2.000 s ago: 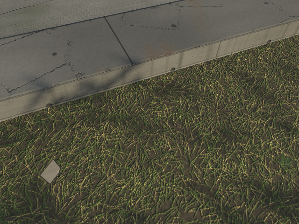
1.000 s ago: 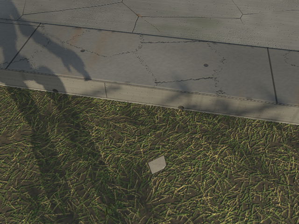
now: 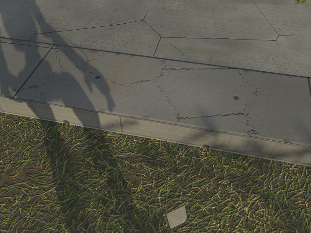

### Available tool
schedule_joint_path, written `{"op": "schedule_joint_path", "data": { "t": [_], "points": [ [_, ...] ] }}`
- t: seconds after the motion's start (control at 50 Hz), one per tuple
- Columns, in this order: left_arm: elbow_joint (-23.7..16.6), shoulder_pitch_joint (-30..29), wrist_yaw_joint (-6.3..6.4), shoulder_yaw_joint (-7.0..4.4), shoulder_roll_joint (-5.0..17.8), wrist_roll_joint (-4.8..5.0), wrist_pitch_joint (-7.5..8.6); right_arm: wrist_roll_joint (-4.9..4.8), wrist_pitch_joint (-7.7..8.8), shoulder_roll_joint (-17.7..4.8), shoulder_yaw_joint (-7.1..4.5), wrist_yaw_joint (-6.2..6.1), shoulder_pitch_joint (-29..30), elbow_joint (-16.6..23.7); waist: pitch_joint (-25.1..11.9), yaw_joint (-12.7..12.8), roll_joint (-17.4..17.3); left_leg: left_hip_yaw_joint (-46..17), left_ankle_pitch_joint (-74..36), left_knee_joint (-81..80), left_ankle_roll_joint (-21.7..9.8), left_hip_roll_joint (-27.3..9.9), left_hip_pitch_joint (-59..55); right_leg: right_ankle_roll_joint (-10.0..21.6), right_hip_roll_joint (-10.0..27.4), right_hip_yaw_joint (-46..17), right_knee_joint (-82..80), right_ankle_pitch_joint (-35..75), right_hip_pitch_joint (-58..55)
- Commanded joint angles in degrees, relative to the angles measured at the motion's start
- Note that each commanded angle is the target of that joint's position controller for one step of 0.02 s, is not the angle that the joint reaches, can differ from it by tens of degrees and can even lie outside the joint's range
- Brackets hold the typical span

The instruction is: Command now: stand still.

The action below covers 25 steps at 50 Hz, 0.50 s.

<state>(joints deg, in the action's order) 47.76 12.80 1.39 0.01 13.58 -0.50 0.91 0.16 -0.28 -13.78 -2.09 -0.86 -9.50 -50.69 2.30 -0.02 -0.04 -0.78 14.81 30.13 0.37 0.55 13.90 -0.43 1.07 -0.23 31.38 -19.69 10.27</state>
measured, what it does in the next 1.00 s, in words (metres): walks ahead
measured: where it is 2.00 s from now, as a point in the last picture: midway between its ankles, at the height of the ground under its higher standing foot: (173, 226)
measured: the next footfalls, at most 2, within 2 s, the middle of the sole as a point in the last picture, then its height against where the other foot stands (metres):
right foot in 1.22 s outside the picture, level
left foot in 1.70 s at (155, 199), level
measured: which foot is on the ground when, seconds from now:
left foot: down 0.00-1.00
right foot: down 0.00-0.74, up 0.76-1.00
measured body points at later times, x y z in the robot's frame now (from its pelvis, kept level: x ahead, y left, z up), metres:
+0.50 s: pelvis +0.01 -0.01 +0.00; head +0.01 -0.02 +0.45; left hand +0.06 +0.25 -0.13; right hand +0.07 -0.28 -0.14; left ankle +0.02 +0.13 -0.73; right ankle -0.03 -0.12 -0.73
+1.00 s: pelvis +0.14 +0.04 +0.01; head +0.15 +0.06 +0.46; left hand +0.29 +0.30 -0.11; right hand +0.08 -0.20 -0.13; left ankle +0.06 +0.13 -0.73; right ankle +0.24 -0.12 -0.67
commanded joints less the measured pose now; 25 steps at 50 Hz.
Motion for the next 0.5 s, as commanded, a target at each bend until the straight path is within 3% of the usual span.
{"op": "schedule_joint_path", "data": {
  "t": [0.02,0.18,0.46,0.5],
  "points": [
    [-1.78,1.43,0.06,-1.71,7.36,0.12,0.47,-0.16,0.16,-5.97,-1.38,-0.48,0.99,1.14,-3.92,0.36,0.08,-2.66,-18.46,-2.27,-1.48,-2.27,-6.12,1.05,2.3,-2.26,-5.35,18.89,1.81],
    [1.28,1.28,-0.25,-1.64,7.11,0.15,0.48,-0.22,-0.9,-6.77,-1.63,-1.35,1.44,-3.84,-2.94,-0.01,0.24,-2.69,-18.08,-3.45,-1.01,-2.49,-7.58,1.23,1.83,-1.73,-7.08,19.71,1.2],
    [6.23,2.61,0.11,-1.26,6.73,0.08,0.33,-0.14,-0.94,-6.55,-1.28,-1.75,1.73,-10.18,-0.88,-0.18,0.58,-2.05,-13.07,-5.62,-0.22,-2.25,-6.48,1.46,1.23,-1.47,-9.8,13.73,1.96],
    [7.32,4.16,0.36,-1.67,7.71,0.51,0.0,-0.49,-1.0,-5.89,-1.18,-1.76,0.45,-11.34,-1.15,0.12,2.38,1.29,1.6,-2.73,-0.39,0.66,-4.66,3.06,1.09,-2.5,-11.76,-2.86,1.96]
  ]
}}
